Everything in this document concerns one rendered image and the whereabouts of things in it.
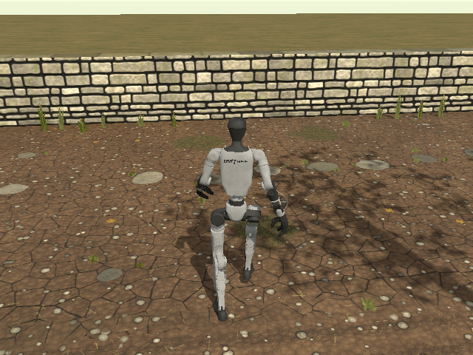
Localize robot right upper arm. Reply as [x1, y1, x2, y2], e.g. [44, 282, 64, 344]
[252, 149, 273, 191]

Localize robot right hand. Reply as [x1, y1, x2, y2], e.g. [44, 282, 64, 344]
[271, 214, 288, 237]

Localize robot right forearm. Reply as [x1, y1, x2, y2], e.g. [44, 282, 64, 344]
[267, 179, 285, 217]

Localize robot left thigh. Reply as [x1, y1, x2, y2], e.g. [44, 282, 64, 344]
[211, 208, 227, 270]

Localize robot left hand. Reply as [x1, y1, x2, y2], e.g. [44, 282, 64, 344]
[196, 186, 214, 199]

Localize robot left shin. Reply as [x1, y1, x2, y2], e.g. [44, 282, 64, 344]
[213, 257, 226, 311]

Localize robot left upper arm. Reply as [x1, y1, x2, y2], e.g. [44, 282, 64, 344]
[199, 148, 222, 186]

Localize robot left forearm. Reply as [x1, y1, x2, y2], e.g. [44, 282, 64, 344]
[196, 175, 206, 192]

